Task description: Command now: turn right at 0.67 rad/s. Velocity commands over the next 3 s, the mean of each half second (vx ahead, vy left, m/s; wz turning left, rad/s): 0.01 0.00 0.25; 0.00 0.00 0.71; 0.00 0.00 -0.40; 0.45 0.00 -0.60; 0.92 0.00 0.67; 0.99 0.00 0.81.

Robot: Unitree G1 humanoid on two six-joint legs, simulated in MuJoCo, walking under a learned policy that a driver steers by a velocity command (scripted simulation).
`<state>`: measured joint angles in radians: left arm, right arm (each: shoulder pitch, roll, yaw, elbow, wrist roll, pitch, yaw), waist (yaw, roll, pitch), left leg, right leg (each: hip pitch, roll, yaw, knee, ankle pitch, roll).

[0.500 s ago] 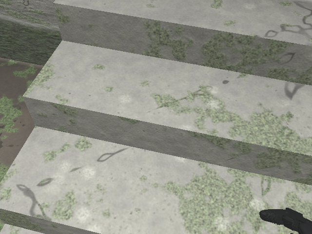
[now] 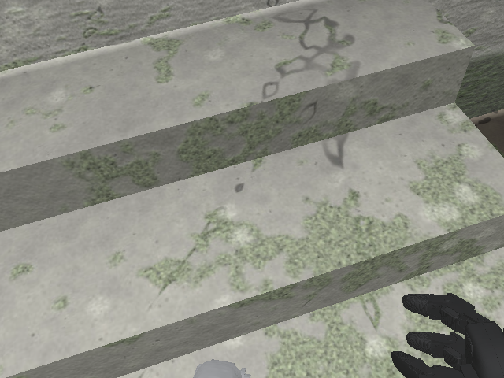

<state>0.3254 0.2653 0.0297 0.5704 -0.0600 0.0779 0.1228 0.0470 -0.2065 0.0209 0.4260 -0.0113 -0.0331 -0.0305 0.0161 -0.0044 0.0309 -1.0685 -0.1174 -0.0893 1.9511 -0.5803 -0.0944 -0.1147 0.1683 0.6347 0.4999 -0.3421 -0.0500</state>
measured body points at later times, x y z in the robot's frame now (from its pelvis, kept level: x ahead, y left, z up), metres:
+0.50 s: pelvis +0.08 +0.04 +0.10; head +0.10 +0.07 +0.54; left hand +0.21 +0.31 +0.00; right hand +0.27 -0.16 +0.02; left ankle +0.10 +0.17 -0.57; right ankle +0.08 -0.11 -0.43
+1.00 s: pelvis +0.09 -0.12 -0.01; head +0.14 -0.13 +0.44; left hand +0.00 +0.12 -0.12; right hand +0.35 -0.20 -0.13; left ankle +0.01 +0.01 -0.45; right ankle +0.07 -0.22 -0.74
